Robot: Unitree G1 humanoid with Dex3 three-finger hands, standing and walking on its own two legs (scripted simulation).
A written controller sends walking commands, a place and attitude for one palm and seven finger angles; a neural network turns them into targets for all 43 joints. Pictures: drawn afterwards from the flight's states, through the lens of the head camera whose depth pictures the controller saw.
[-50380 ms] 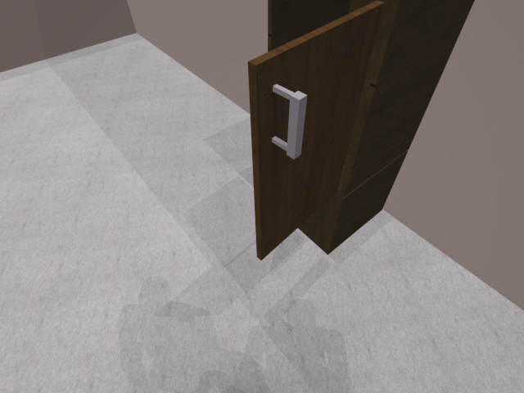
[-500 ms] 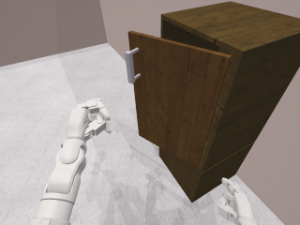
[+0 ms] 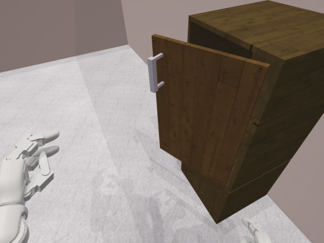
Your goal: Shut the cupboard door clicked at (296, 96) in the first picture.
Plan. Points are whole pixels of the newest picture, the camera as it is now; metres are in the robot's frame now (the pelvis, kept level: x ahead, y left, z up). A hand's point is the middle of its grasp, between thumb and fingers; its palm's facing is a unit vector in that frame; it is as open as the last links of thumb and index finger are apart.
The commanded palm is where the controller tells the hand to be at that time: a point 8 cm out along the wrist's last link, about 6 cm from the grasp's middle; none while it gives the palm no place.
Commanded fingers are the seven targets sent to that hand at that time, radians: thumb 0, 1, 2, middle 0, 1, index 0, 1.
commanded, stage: draw the hand back to the body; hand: left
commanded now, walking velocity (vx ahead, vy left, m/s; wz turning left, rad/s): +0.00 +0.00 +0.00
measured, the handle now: (156, 73) +0.63 +0.09 +0.13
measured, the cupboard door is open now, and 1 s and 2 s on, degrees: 25 25 25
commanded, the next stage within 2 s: step back with the hand held close in 0.44 s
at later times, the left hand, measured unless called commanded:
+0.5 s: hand (31, 179) +0.18 +0.27 +0.16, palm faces +0.47 -0.80 -0.38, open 7.4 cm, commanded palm +0.13 +0.30 +0.17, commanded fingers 0.00 0.90 0.90 -0.20 -0.30 -0.20 -0.30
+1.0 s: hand (16, 188) +0.16 +0.29 +0.16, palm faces +0.40 -0.77 -0.50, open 7.4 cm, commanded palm +0.10 +0.32 +0.17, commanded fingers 0.00 0.90 0.90 -0.20 -0.30 -0.20 -0.30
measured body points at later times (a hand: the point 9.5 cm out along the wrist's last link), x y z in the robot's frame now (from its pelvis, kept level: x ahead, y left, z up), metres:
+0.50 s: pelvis -0.01 +0.00 +0.00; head -0.04 -0.02 +0.45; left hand +0.15 +0.31 +0.18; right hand +0.18 -0.21 -0.08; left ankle -0.03 +0.09 -0.74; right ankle -0.01 -0.12 -0.74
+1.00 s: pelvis -0.04 +0.02 -0.01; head -0.04 +0.02 +0.44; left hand +0.13 +0.33 +0.18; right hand +0.13 -0.23 -0.09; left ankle -0.03 +0.09 -0.74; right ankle -0.01 -0.12 -0.74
